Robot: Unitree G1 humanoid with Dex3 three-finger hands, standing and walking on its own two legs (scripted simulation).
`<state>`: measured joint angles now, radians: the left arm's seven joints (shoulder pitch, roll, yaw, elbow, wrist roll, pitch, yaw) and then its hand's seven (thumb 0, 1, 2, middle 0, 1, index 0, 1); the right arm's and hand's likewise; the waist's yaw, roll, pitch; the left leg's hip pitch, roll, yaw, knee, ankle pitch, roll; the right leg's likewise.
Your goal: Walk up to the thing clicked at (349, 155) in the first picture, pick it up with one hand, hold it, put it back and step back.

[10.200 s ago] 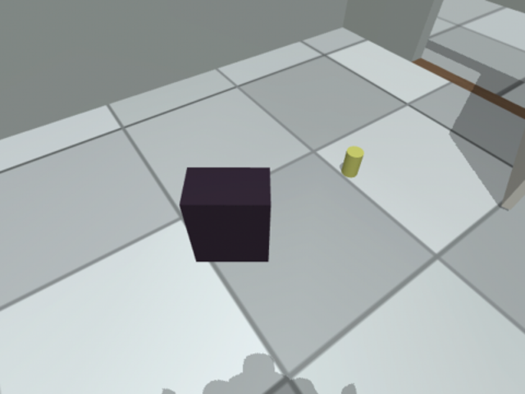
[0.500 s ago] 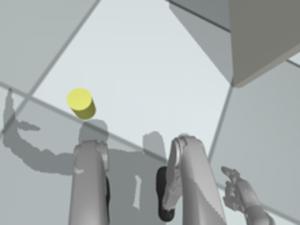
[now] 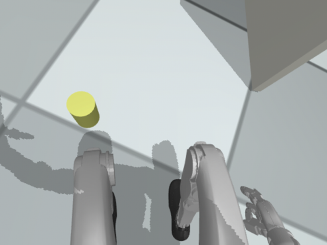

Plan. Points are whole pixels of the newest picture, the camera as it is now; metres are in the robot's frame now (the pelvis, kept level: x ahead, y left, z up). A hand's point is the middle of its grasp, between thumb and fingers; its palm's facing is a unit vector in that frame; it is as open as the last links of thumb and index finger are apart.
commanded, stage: go down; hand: left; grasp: from the side
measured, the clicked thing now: (84, 111) +0.49 +0.21 -0.31
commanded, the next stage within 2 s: approach in 0.10 s
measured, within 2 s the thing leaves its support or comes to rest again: neither
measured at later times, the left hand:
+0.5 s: hand out of the picture +0.41 +0.39 -0.06, palm faces +0.20 -0.98 -0.01, open 17.5 cm
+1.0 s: hand (60, 121) +0.43 +0.27 -0.24, palm faces +0.12 -0.99 +0.06, open 17.7 cm
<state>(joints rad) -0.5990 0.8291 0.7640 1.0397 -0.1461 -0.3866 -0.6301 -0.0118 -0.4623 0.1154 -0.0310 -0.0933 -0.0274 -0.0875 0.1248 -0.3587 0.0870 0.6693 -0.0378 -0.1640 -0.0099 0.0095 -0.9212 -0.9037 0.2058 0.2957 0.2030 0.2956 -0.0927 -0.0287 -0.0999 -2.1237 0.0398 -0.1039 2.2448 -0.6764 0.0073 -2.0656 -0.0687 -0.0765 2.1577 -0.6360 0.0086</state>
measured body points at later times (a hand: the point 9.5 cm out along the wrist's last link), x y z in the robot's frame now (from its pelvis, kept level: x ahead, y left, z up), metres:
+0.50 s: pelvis +0.00 +0.00 -0.04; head +0.22 +0.08 +0.35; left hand +0.40 +0.44 -0.06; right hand +0.15 -0.28 -0.12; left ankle +0.09 +0.12 -0.35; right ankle +0.11 -0.13 -0.35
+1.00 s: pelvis -0.01 +0.01 -0.09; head +0.23 +0.14 +0.26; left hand +0.42 +0.32 -0.24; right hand +0.14 -0.26 -0.14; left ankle +0.09 +0.12 -0.35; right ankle +0.11 -0.13 -0.35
